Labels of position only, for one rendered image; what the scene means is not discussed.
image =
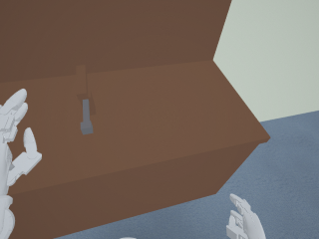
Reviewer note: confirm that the left robot hand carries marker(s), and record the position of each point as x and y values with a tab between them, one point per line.
10	115

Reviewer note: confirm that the tap lever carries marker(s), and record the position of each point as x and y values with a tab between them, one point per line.
86	125

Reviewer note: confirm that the counter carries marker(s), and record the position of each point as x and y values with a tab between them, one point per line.
168	126

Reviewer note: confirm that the left robot forearm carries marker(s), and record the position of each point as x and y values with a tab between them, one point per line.
7	218

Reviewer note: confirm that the right robot hand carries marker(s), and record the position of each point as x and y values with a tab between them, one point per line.
249	225

